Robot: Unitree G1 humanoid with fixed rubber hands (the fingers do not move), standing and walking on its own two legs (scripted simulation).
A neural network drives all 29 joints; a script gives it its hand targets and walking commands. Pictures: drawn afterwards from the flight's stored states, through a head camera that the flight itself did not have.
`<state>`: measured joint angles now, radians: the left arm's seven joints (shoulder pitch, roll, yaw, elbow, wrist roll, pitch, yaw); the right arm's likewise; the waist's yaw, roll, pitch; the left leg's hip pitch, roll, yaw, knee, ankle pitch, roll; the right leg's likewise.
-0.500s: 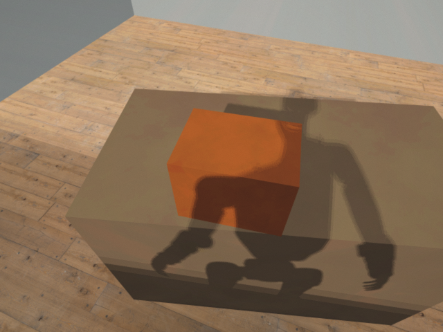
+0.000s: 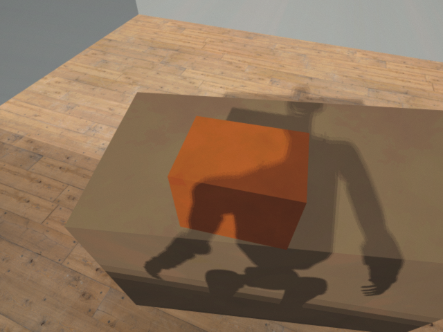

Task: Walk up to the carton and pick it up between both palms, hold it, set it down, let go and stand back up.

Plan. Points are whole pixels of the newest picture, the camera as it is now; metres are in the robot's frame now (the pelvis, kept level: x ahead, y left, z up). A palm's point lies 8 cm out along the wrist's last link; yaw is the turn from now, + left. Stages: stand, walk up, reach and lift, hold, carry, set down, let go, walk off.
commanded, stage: walk up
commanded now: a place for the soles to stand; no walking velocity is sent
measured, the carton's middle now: (241, 182) +0.42 +0.00 +0.01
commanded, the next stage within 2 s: none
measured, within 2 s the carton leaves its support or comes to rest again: neither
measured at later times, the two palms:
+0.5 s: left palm out of the picture +0.03 +0.32 -0.09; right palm out of the picture +0.11 -0.31 -0.10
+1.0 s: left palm out of the picture +0.07 +0.39 -0.10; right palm out of the picture +0.08 -0.22 -0.12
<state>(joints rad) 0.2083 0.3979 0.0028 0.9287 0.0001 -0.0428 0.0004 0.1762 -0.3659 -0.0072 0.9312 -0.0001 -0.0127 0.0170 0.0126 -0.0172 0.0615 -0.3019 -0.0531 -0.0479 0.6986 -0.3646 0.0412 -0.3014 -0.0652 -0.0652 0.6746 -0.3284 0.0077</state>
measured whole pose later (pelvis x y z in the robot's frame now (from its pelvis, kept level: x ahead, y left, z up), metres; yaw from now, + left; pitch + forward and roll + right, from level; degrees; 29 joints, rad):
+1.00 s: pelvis +0.02 +0.07 +0.00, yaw -1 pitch -2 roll +0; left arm 0.24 0.41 0.00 0.94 0.00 -0.03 0.02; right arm 0.21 -0.34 -0.03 0.93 0.00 0.01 0.02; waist 0.00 0.00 0.09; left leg -0.36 -0.03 0.03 0.70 -0.32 0.05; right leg -0.38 -0.05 0.01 0.71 -0.36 -0.01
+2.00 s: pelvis +0.02 +0.07 +0.00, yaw +0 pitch -1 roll +0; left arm 0.16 0.40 0.00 1.00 0.00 -0.04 0.00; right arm 0.11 -0.37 -0.01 1.00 0.00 0.01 0.02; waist 0.00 0.01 0.02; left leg -0.35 -0.02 0.02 0.64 -0.28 0.03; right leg -0.35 -0.04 0.01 0.61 -0.25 0.04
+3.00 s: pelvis +0.03 +0.07 +0.01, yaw -1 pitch -1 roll -1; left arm 0.29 0.32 0.00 0.34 -0.01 0.29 0.01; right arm 0.30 -0.22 -0.12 0.54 -0.03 -0.10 0.02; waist 0.00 0.01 0.12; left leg -0.30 0.00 0.02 0.61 -0.29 0.02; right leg -0.30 -0.02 0.01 0.57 -0.25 0.03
